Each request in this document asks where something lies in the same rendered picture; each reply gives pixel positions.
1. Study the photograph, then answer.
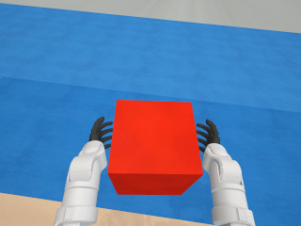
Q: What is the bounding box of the carton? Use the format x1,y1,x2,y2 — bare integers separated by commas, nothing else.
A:
107,100,203,195

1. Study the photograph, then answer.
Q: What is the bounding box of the right robot forearm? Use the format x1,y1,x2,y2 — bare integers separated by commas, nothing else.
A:
201,143,256,226

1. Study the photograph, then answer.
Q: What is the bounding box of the left robot forearm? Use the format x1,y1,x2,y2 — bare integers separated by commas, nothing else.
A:
53,140,107,226

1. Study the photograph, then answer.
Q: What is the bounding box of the left robot hand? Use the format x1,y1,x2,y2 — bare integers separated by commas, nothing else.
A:
88,116,114,149

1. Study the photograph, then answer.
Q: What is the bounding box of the right robot hand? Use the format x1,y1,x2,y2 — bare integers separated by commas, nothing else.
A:
196,119,220,153

